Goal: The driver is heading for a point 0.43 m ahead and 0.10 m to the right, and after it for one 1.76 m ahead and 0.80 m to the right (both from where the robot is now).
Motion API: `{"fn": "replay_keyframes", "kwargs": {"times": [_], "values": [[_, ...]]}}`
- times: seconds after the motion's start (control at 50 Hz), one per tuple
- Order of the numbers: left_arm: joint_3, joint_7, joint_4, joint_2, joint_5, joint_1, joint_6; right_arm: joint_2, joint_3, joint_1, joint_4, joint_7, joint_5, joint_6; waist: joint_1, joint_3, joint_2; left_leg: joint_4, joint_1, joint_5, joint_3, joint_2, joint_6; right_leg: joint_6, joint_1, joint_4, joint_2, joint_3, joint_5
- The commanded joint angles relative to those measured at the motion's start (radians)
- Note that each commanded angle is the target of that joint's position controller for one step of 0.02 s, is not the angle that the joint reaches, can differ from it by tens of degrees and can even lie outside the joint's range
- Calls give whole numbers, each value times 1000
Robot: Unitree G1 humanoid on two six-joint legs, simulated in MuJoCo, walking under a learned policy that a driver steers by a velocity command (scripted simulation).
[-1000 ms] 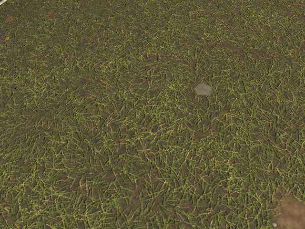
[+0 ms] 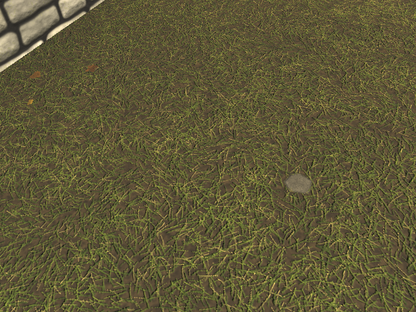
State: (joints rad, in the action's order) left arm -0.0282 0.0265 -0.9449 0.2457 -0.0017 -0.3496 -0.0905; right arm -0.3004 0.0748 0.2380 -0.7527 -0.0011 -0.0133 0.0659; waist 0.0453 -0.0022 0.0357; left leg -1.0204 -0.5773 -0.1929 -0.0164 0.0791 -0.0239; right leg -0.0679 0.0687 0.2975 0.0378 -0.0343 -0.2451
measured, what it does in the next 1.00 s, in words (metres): walks ahead, turning right: left foot, then right foot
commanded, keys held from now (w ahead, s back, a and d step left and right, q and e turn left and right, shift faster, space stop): w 0.22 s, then w+e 0.76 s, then e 0.02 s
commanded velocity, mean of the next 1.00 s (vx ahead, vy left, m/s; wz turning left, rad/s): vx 0.48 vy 0.00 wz -0.33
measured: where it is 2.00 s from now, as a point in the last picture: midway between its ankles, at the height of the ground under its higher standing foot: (279, 247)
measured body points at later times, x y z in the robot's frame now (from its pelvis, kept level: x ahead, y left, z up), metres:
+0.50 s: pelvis +0.28 +0.05 -0.01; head +0.30 +0.04 +0.44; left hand +0.39 +0.32 -0.13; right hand +0.35 -0.23 -0.12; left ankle +0.31 +0.13 -0.75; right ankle +0.27 -0.11 -0.66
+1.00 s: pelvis +0.55 -0.07 -0.01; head +0.58 -0.10 +0.44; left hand +0.75 +0.15 -0.11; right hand +0.58 -0.38 -0.12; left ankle +0.57 +0.10 -0.66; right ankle +0.56 -0.14 -0.75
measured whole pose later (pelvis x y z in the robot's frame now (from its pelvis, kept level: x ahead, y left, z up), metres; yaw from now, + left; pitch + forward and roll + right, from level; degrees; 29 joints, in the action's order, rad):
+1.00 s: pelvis +0.55 -0.07 -0.01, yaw -23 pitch +1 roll +1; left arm -0.07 0.03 -0.73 0.28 -0.01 -0.26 -0.05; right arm -0.30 0.06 0.15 -0.79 0.00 -0.01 0.12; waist 0.02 -0.06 0.02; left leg -1.15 -0.49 -0.34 -0.04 0.08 0.00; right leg -0.11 0.30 0.45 0.09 0.01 -0.16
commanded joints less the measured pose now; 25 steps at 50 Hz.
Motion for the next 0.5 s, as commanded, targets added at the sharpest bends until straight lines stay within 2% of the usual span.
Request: {"fn": "replay_keyframes", "kwargs": {"times": [0.02,0.08,0.16,0.2,0.22,0.24,0.26,0.28,0.3,0.32,0.34,0.36,0.38,0.4,0.42,0.44,0.46,0.5], "values": [[-29,-16,38,163,0,-6,-3,-24,1,-99,94,-3,4,11,0,-61,-98,126,-175,115,10,25,28,-117,-58,-152,-230,161,423],[-26,-29,28,171,-5,-35,3,3,-16,-216,127,-14,-3,22,32,-89,-110,341,-96,257,44,-4,32,-97,-10,-185,-200,102,383],[-29,-34,-1,178,-14,-101,13,0,-22,-326,164,-38,-12,34,51,-129,-102,480,-82,289,44,-31,9,-110,-85,-178,-250,107,366],[-35,-36,-6,184,-17,-102,20,-16,-19,-340,175,-48,-12,40,28,-121,-109,513,-78,239,36,-40,-22,-102,-159,-130,-281,106,464],[-40,-38,-3,194,-16,-92,23,-34,-13,-317,171,-51,-10,42,3,-93,-119,522,-34,203,42,-56,-40,-92,-189,-84,-288,101,589],[-45,-40,-2,206,-14,-91,27,-57,-3,-275,162,-48,-6,42,-27,-49,-135,515,51,160,54,-84,-57,-85,-205,-12,-289,110,762],[-47,-40,2,214,-10,-77,34,-91,15,-167,136,-40,-6,40,-92,27,-149,522,198,137,70,-113,-83,-73,-200,119,-273,106,923],[-42,-40,14,204,-4,-53,39,-132,35,11,88,-28,-6,38,-183,138,-142,526,467,178,49,-89,-118,-45,-87,322,-230,88,905],[-23,-39,46,151,20,-62,35,-207,52,199,51,-11,13,30,-226,308,-6,476,814,159,-193,132,-174,-22,165,646,-149,63,505],[13,-27,37,10,-5,-228,17,-218,47,197,31,-24,22,32,-121,461,259,620,1078,-93,-680,354,-323,18,506,954,23,131,-327],[-24,-22,34,166,-37,-122,2,-109,24,164,40,-19,14,32,-169,342,124,706,957,-213,-659,313,-265,11,590,1033,-33,209,-309],[-40,-23,75,201,-58,-18,-5,-83,13,79,41,-14,9,34,-150,164,87,744,790,-176,-482,281,-217,6,627,1018,-78,173,-206],[-38,-31,83,176,-52,24,-6,-69,8,18,36,-15,10,39,-114,84,6,782,642,-62,-371,244,-195,14,592,978,-123,153,-121],[-44,-36,81,157,-36,27,2,-46,4,-21,30,-19,17,47,-83,36,3,816,542,17,-274,206,-180,21,554,932,-150,153,-68],[-44,-36,72,133,-35,-12,17,-34,2,-45,21,-21,27,56,-48,30,33,850,475,51,-201,182,-169,27,490,914,-174,161,-33],[-43,-37,68,108,-37,-32,31,-24,2,-57,11,-24,26,63,-33,21,40,878,434,68,-156,170,-173,32,466,900,-182,155,-24],[-43,-38,71,93,-37,-35,44,-24,4,-62,-1,-25,23,69,-24,4,37,897,402,97,-110,167,-178,39,468,888,-188,150,-21],[-46,-42,102,87,-31,10,62,-48,11,-66,-22,-21,25,75,-16,-39,31,926,367,134,-37,169,-181,53,527,842,-198,156,30]]}}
